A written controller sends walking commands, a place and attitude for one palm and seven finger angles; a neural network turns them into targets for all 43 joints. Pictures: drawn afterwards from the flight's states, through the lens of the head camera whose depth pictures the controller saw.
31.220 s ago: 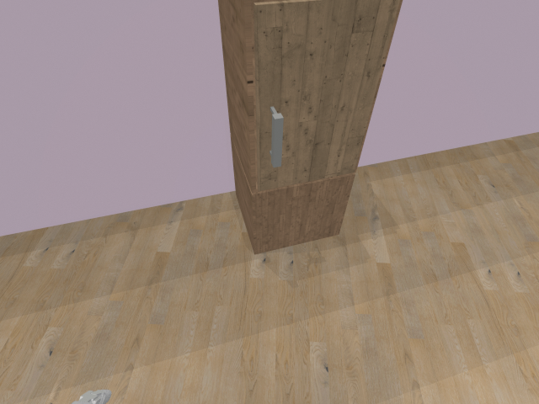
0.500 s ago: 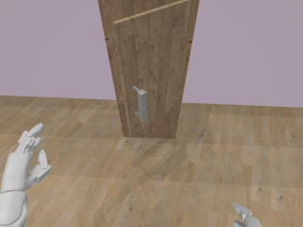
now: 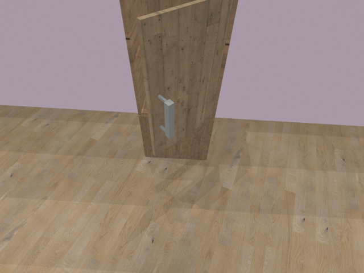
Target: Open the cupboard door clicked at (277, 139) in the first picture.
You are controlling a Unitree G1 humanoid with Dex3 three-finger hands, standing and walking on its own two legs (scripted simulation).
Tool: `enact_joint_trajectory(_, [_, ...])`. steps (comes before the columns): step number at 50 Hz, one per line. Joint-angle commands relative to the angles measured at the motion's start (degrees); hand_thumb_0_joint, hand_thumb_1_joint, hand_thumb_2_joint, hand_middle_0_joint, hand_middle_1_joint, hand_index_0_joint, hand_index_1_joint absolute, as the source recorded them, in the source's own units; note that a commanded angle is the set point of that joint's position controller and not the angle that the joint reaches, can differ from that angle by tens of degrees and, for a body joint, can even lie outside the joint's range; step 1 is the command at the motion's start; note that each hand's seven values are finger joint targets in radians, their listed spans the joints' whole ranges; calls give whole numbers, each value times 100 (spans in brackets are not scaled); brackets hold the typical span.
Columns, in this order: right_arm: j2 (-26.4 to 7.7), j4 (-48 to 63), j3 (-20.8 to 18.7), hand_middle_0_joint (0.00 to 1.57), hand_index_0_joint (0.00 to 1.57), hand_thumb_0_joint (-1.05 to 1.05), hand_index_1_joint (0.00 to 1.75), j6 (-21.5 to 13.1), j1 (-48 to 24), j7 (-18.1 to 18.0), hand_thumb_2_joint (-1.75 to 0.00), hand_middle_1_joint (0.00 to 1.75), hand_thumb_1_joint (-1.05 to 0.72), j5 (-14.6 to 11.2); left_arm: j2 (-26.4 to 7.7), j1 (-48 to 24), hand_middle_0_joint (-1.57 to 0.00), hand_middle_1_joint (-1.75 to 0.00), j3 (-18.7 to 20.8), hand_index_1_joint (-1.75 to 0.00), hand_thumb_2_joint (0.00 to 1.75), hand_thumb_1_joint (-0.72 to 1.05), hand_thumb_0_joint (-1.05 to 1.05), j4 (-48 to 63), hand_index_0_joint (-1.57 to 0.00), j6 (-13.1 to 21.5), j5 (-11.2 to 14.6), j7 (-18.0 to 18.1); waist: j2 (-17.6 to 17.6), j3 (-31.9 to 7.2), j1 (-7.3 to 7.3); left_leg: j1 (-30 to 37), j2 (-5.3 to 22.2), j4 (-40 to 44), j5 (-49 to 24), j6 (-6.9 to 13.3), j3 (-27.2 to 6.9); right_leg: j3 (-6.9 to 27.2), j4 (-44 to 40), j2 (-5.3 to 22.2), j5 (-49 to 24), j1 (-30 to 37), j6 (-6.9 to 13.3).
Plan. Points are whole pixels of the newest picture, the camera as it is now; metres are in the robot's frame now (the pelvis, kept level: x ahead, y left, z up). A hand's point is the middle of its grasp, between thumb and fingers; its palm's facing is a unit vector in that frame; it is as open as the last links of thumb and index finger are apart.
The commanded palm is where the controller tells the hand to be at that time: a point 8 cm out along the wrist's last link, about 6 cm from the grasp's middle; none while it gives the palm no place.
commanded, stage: let the arm hang, fingers relaxed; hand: left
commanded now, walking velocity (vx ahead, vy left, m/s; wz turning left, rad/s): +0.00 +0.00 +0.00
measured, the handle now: (165, 117) +0.65 +0.11 -0.11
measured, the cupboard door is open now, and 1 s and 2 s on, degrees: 45 45 45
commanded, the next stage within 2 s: look to check the result in 0.52 s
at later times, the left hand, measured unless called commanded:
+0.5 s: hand out of the picture +0.03 +0.17 -0.18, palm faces +0.00 -0.98 -0.18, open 7.3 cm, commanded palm none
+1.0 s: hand out of the picture +0.03 +0.16 -0.18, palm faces +0.02 -0.98 -0.19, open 7.4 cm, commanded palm none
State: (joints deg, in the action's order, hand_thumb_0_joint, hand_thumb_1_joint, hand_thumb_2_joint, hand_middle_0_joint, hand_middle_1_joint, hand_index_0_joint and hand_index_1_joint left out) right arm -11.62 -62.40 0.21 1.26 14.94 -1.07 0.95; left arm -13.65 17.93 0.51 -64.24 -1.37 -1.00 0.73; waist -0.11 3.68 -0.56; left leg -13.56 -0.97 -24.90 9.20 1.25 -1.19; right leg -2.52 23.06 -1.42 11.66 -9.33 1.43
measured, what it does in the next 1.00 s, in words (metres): stands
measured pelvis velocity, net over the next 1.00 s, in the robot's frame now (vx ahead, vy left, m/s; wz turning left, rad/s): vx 0.04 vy -0.01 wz -0.01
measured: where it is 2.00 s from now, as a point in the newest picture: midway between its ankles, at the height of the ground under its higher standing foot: outside the picture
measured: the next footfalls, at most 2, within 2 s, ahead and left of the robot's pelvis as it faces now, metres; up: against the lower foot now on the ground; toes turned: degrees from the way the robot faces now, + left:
none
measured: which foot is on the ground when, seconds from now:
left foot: down 0.00-1.00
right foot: down 0.00-1.00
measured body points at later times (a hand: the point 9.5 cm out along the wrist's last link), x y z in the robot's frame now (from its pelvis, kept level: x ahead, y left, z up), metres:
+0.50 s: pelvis +0.01 +0.00 +0.00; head +0.02 +0.00 +0.45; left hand +0.03 +0.22 -0.16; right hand +0.00 -0.22 -0.16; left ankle +0.05 +0.10 -0.74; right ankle +0.01 -0.10 -0.74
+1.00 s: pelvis +0.04 -0.01 +0.00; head +0.05 -0.01 +0.45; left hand +0.03 +0.21 -0.16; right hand +0.04 -0.23 -0.16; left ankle +0.05 +0.10 -0.74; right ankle +0.01 -0.11 -0.74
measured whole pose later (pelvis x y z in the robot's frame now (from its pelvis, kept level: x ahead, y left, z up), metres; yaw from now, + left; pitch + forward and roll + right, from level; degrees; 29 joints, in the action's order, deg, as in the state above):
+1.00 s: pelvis +0.04 -0.01 +0.00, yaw -1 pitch -1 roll +0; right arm -8.1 -65.8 0.3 -0.4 14.9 -2.4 0.7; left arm -8.3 16.5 0.5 -66.2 0.6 -0.6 2.1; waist 0.3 2.4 0.0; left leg -9.8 -0.8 -23.0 11.8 0.5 -0.4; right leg -1.6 22.7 -1.6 14.8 -6.6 2.1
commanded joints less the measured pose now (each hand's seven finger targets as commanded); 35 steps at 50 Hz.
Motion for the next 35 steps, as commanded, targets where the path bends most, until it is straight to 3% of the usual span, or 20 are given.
enact_joint_trajectory(1, [-749, 146, -195, 20, 20, 0, 30, -106, 172, -54, -90, 30, -90, 32, -577, -93, -20, -30, 87, -30, 90, 90, 0, 214, -20, 169, 22, 43, 139, 105, 103, -85, 564, 747, 1057, 140, -674, 807, -709, 651, 1115, -461, 151])
enact_joint_trajectory(15, [-315, -146, -108, 20, 20, 0, 30, -152, 406, -70, -90, 30, -90, 33, -301, 37, -20, -30, 65, -30, 90, 90, 0, 35, -20, 180, 39, 111, -54, 187, 58, -91, 562, 775, 518, 115, -595, 742, -514, 653, 554, -378, 117])
enact_joint_trajectory(27, [-165, -190, -84, 20, 20, 0, 30, -186, 487, -117, -90, 30, -90, 25, -82, 112, -20, -30, 66, -30, 90, 90, 0, 6, -20, 203, 50, 128, -223, 121, 65, 54, 567, 694, 84, 88, -522, 702, -476, 644, 119, -242, 105])
enact_joint_trajectory(35, [-157, -222, -101, 20, 20, 0, 30, -210, 504, -138, -90, 30, -90, 0, -45, 168, -20, -30, 73, -30, 90, 90, 0, -31, -20, 246, 56, 149, -12, -70, 92, 340, 592, 538, -497, 102, -455, 679, -453, 668, -272, -131, 100])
